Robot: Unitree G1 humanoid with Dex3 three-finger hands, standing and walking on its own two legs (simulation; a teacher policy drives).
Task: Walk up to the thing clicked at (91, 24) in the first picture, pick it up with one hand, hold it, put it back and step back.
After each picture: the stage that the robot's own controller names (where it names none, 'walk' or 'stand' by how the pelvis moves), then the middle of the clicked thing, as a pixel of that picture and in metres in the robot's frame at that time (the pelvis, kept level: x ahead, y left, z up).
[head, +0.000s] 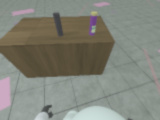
stand; (92, 24) +0.98 +0.02 +0.08
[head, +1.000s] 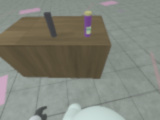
walk; (87, 25) +0.88 +0.11 +0.11
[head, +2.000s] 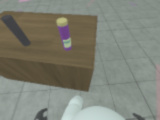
stand; (65, 36) +0.55 +0.27 +0.11
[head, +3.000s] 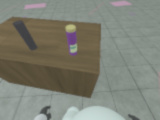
stand; (72, 41) +0.55 +0.19 +0.10
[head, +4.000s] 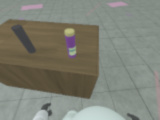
stand; (71, 45) +0.54 +0.19 +0.08
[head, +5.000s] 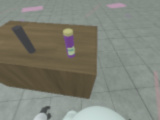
stand; (69, 44) +0.55 +0.20 +0.08
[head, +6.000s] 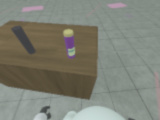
stand; (70, 45) +0.54 +0.20 +0.08
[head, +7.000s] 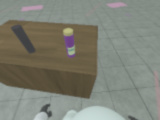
rise first; (69, 44) +0.55 +0.20 +0.08
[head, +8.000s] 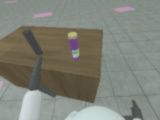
rise first; (74, 47) +0.54 +0.20 +0.09
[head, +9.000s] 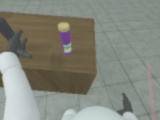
go down; (65, 41) +0.54 +0.18 +0.10
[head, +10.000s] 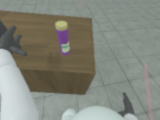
go down; (63, 40) +0.53 +0.19 +0.11
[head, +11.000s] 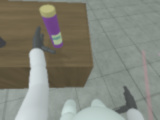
close in; (53, 30) +0.54 +0.21 +0.15
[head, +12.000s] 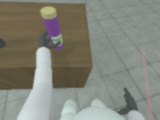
close; (54, 32) +0.53 +0.20 +0.15
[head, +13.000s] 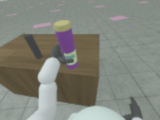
lift; (68, 48) +0.31 +0.14 +0.29
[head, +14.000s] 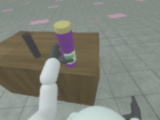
hold; (67, 48) +0.32 +0.14 +0.28
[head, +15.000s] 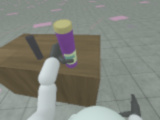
hold; (68, 48) +0.30 +0.13 +0.30
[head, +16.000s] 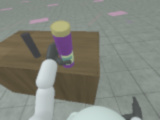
hold; (65, 49) +0.30 +0.15 +0.28
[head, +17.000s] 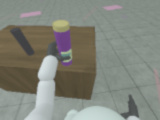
crouch; (64, 46) +0.36 +0.16 +0.24
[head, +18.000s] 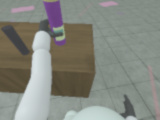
crouch; (56, 23) +0.47 +0.20 +0.31
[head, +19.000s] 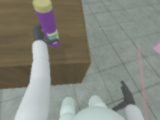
lower; (49, 28) +0.53 +0.19 +0.16
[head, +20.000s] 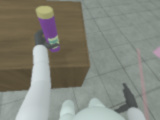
lower; (50, 33) +0.51 +0.19 +0.15
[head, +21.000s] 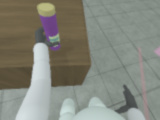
lower; (51, 31) +0.52 +0.19 +0.15
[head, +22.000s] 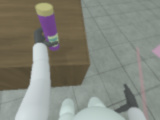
lower; (50, 31) +0.52 +0.19 +0.15
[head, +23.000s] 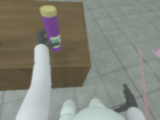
open; (53, 32) +0.52 +0.19 +0.15
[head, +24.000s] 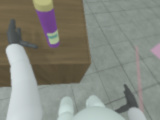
rise; (49, 27) +0.52 +0.19 +0.16
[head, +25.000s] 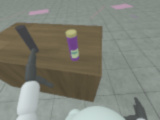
sink last; (73, 47) +0.50 +0.18 +0.12
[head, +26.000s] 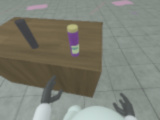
stand; (74, 42) +0.53 +0.18 +0.13
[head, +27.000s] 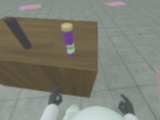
stand; (69, 41) +0.52 +0.19 +0.14
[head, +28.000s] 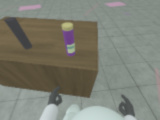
stand; (69, 41) +0.53 +0.18 +0.15
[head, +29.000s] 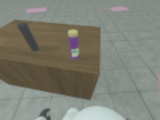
stand; (73, 46) +0.53 +0.17 +0.10
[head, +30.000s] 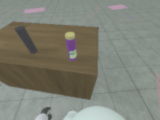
stand; (71, 48) +0.52 +0.18 +0.08
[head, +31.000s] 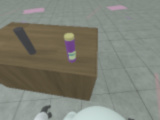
stand; (70, 49) +0.51 +0.19 +0.08
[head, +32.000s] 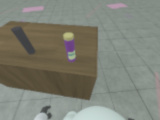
walk; (70, 49) +0.50 +0.19 +0.08
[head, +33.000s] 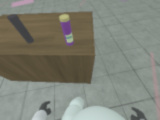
walk; (67, 32) +0.63 +0.25 +0.10
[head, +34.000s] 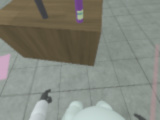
walk; (79, 8) +0.91 +0.17 +0.11
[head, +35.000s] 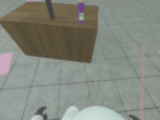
stand; (80, 11) +1.13 +0.20 +0.10
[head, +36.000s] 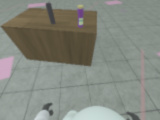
stand; (80, 17) +1.13 +0.19 +0.08
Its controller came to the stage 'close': yes
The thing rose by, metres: 0.21
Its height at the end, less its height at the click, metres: +0.00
